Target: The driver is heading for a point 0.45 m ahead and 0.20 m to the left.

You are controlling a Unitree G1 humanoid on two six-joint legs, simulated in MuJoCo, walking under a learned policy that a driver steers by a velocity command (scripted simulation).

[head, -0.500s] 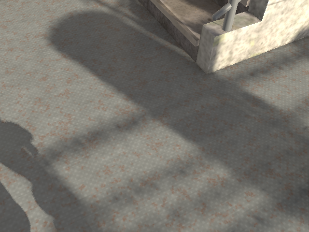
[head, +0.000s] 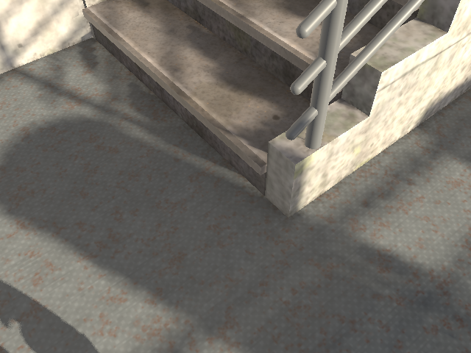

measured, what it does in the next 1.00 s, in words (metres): walks ahead, turning left: right foot, then left foot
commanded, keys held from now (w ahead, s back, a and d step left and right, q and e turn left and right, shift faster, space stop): w+q+shift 0.36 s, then shift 0.64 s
